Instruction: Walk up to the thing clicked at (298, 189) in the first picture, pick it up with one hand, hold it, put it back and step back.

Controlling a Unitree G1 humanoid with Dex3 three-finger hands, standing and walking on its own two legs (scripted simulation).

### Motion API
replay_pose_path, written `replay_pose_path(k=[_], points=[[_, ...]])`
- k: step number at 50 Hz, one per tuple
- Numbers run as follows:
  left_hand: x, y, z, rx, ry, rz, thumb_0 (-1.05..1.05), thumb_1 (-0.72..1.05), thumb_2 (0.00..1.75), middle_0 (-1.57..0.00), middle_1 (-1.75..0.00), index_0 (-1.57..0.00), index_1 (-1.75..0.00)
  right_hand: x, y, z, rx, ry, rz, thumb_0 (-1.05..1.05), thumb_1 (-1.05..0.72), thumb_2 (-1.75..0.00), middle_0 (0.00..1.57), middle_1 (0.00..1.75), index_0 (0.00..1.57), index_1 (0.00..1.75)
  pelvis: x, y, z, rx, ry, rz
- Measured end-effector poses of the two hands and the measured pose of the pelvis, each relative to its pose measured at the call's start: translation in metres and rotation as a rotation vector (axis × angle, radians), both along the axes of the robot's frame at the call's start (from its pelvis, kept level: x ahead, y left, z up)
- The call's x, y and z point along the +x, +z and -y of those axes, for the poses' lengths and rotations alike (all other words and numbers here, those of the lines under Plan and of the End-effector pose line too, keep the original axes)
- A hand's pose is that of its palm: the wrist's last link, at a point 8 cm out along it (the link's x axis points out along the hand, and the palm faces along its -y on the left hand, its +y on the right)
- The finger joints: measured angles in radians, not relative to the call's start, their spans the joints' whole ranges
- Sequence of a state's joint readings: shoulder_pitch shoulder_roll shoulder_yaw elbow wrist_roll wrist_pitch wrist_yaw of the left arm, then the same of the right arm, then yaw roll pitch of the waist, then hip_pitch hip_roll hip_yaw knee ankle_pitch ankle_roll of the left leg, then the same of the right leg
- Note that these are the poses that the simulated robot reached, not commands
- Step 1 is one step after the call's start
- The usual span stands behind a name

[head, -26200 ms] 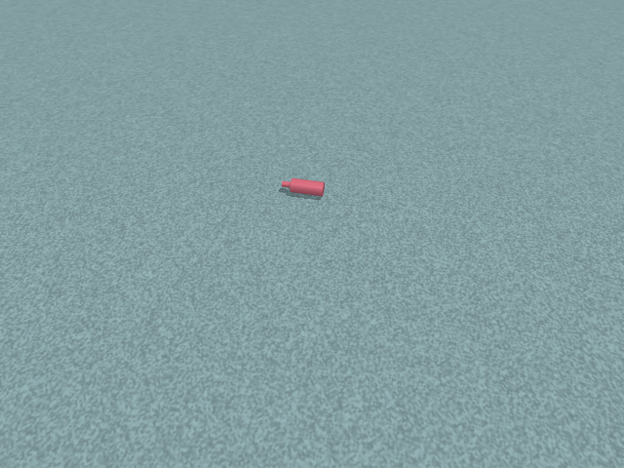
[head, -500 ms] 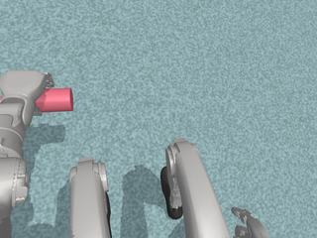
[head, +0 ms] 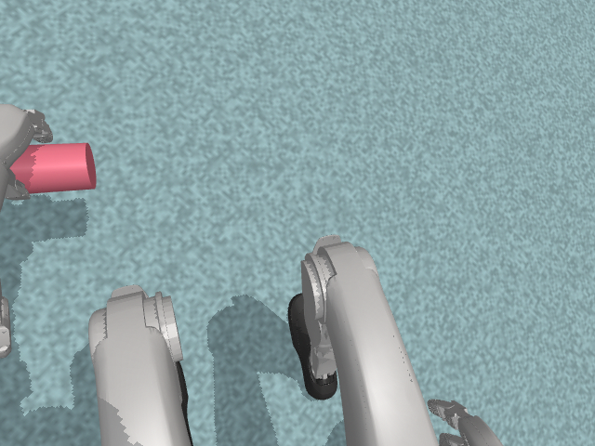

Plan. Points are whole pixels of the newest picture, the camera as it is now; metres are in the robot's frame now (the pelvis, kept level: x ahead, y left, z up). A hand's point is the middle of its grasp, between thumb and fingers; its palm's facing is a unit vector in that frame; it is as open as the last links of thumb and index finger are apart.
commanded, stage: crouch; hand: left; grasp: from above
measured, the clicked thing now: (10, 170) +0.51 +0.27 -0.21
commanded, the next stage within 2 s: lower in 0.30 s
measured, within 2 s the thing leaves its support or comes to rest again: rests again in 1.80 s
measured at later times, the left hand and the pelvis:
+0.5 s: hand (12, 164) +0.51 +0.27 -0.20, palm faces -0.47 +0.01 -0.88, open 9.0 cm; pelvis +0.00 +0.01 -0.03, yaw -2 degrees
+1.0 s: hand (30, 172) +0.52 +0.26 -0.26, palm faces -0.46 -0.01 -0.89, open 9.1 cm; pelvis +0.00 +0.02 -0.06, yaw -5 degrees
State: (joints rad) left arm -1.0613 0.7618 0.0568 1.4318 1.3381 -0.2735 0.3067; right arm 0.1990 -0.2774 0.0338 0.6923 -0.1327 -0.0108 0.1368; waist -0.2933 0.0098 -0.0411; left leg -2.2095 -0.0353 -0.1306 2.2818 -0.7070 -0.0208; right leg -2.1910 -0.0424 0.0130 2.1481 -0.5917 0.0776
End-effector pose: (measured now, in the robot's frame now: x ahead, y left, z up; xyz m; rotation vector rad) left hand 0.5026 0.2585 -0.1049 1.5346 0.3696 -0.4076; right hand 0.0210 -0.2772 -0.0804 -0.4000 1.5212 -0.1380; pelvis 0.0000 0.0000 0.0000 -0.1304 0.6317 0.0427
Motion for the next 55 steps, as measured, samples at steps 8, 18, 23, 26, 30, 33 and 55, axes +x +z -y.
replay_pose_path(k=[8, 18, 23, 26, 30, 33, 55], points=[[0.004, -0.017, -0.004, 0.001, 0.000, 0.015, 0.01, 0.23, 0.25, -0.75, -0.48, -0.79, -0.39, -0.013, -0.010, -0.009, -0.003, -0.004, -0.017, 0.00, -0.92, -0.90, 0.20, 0.30, 0.20, 0.30, -0.004, -0.015, -0.004, -0.017, -0.004, 0.006], [0.013, -0.032, -0.006, 0.004, 0.002, 0.015, 0.01, 0.21, 0.27, -0.75, -0.50, -0.78, -0.42, -0.019, -0.014, -0.019, -0.005, 0.000, -0.028, 0.00, -0.92, -0.90, 0.20, 0.30, 0.20, 0.30, -0.003, -0.025, -0.010, -0.037, -0.007, 0.005], [0.016, -0.038, -0.008, 0.005, -0.002, 0.014, 0.01, 0.20, 0.28, -0.75, -0.51, -0.79, -0.42, -0.019, -0.012, -0.022, -0.011, 0.004, -0.038, 0.00, -0.92, -0.90, 0.20, 0.30, 0.20, 0.30, -0.001, -0.027, -0.012, -0.045, -0.007, 0.000], [0.017, -0.043, -0.009, 0.001, 0.002, 0.008, 0.01, 0.18, 0.30, -0.76, -0.51, -0.79, -0.43, -0.018, -0.011, -0.022, -0.015, 0.010, -0.042, 0.00, -0.92, -0.90, 0.20, 0.30, 0.20, 0.30, 0.000, -0.029, -0.013, -0.050, -0.006, 0.000], [0.015, -0.054, -0.010, -0.006, 0.002, -0.010, 0.01, 0.16, 0.32, -0.77, -0.51, -0.80, -0.43, -0.017, -0.010, -0.022, -0.023, 0.023, -0.048, 0.00, -0.92, -0.90, 0.20, 0.30, 0.20, 0.30, 0.000, -0.032, -0.014, -0.057, -0.006, 0.001], [0.015, -0.063, -0.010, -0.011, -0.007, -0.020, 0.01, 0.15, 0.33, -0.77, -0.51, -0.80, -0.43, -0.017, -0.011, -0.021, -0.029, 0.035, -0.053, 0.00, -0.92, -0.90, 0.20, 0.30, 0.20, 0.30, 0.000, -0.036, -0.014, -0.061, -0.007, 0.008], [0.024, -0.104, -0.009, -0.020, 0.000, 0.005, 0.01, 0.15, 0.34, -0.77, -0.52, -0.80, -0.45, -0.024, -0.020, -0.026, -0.028, 0.085, -0.065, 0.00, -0.91, -0.89, 0.20, 0.30, 0.20, 0.30, 0.001, -0.059, -0.016, -0.092, -0.031, 0.048]])
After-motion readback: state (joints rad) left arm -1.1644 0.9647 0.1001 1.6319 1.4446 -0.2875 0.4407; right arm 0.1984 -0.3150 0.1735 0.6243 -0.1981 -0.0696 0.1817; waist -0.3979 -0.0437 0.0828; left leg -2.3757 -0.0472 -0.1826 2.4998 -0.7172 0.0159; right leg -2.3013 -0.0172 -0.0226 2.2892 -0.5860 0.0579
